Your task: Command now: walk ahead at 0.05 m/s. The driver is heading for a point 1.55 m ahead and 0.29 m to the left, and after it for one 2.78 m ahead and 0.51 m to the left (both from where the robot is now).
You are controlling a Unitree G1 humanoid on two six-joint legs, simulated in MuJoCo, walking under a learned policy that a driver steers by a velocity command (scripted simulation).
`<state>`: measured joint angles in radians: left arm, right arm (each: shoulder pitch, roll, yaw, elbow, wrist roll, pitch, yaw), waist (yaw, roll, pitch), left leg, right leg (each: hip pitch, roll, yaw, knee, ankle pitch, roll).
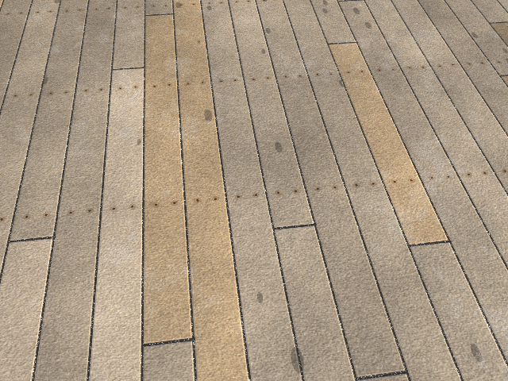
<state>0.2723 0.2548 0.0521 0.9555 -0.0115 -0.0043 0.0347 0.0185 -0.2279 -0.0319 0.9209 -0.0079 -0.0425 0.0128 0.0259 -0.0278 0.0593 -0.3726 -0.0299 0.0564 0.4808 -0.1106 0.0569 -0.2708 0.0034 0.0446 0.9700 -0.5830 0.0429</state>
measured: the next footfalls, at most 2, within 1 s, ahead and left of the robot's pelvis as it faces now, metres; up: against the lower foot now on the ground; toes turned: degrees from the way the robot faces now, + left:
right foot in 0.16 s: +0.07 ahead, -0.14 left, +0.00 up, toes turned +0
right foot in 0.96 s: +0.53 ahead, -0.11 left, +0.00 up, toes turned -1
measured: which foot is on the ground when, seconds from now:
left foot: down 0.00-0.96, up 0.98-1.00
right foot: up 0.00-0.14, down 0.16-0.52, up 0.54-0.94, down 0.96-1.00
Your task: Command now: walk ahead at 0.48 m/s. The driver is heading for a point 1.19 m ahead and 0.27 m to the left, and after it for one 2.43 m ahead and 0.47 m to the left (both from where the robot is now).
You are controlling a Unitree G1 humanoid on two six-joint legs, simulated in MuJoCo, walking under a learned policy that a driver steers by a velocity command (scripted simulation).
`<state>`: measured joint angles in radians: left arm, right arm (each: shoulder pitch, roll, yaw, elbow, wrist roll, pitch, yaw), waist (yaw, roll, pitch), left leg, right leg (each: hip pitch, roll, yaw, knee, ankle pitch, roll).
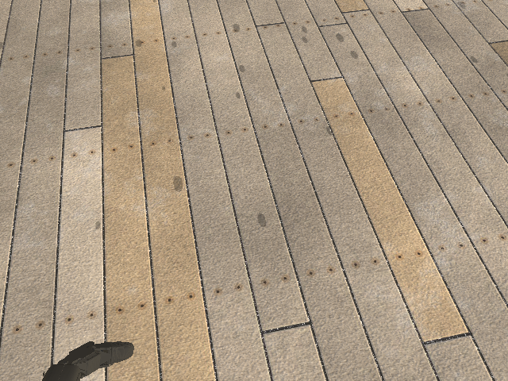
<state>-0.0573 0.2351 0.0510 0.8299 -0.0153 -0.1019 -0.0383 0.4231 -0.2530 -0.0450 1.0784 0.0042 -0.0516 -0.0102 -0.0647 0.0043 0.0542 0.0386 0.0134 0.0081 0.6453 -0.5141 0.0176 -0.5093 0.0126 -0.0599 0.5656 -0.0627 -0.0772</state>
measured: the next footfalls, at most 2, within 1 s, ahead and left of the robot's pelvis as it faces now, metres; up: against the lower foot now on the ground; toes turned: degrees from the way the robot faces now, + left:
left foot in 0.52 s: +0.47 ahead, +0.15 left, +0.00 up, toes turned +7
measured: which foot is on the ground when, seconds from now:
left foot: up 0.00-0.50, down 0.52-1.00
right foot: down 0.00-0.54, up 0.56-1.00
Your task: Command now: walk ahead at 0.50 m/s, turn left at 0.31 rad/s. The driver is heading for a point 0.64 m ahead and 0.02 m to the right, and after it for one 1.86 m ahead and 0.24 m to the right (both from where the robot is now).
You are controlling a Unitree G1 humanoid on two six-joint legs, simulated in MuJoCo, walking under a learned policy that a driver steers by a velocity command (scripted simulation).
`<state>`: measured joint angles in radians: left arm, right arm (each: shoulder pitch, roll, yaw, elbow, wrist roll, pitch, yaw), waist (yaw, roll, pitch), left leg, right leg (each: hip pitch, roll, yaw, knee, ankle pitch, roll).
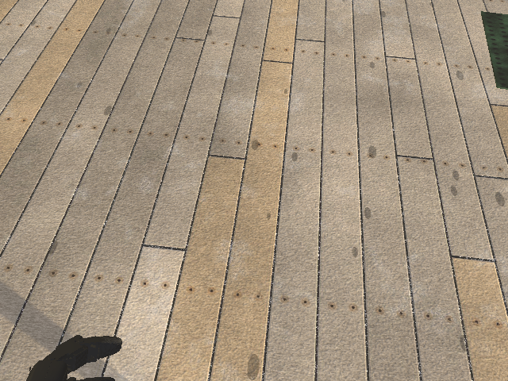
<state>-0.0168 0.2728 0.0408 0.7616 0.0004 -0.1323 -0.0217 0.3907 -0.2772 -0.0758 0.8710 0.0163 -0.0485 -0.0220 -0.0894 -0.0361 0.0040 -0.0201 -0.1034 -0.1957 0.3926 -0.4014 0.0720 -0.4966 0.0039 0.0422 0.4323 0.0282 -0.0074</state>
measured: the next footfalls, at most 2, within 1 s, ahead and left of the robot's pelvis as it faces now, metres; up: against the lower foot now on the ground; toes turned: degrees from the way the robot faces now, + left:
right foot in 0.02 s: +0.18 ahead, -0.12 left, +0.00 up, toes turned +3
left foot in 0.52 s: +0.45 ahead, +0.14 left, +0.00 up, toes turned +4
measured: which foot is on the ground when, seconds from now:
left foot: down 0.00-0.04, up 0.06-0.50, down 0.52-1.00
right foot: up 0.00-0.00, down 0.02-0.54, up 0.56-1.00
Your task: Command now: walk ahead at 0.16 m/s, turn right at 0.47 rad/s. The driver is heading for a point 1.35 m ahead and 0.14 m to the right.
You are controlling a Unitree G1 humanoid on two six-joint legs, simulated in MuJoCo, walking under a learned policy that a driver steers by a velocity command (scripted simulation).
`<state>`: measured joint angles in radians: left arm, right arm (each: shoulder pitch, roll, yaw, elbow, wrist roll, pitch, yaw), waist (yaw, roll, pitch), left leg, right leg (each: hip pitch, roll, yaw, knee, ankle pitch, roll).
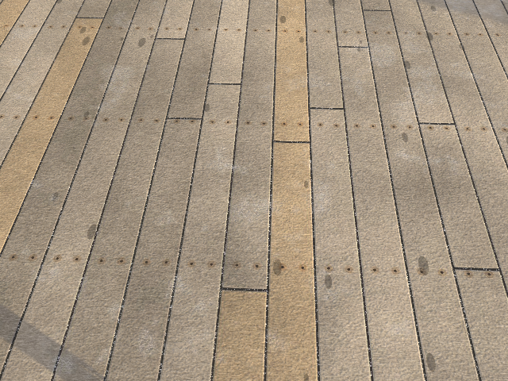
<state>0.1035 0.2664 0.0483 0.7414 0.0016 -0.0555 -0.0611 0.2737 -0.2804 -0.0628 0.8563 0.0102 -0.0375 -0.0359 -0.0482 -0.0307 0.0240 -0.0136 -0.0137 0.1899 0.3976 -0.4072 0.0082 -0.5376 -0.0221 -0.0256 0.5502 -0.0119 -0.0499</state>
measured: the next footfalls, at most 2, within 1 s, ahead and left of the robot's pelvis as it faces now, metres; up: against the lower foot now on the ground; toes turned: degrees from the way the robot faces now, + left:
right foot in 0.02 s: +0.16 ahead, -0.11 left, +0.00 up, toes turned -9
left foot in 0.46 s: +0.18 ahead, +0.14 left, +0.00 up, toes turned -14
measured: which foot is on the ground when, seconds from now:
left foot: down 0.00-0.02, up 0.04-0.44, down 0.46-1.00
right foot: up 0.00-0.00, down 0.02-1.00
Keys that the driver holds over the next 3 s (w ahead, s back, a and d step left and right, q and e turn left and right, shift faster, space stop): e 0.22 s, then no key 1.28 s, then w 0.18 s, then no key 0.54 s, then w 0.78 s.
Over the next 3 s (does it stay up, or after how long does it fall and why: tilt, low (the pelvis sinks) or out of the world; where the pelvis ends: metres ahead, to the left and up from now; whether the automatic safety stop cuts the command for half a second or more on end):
stays up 0.50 -0.05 0.00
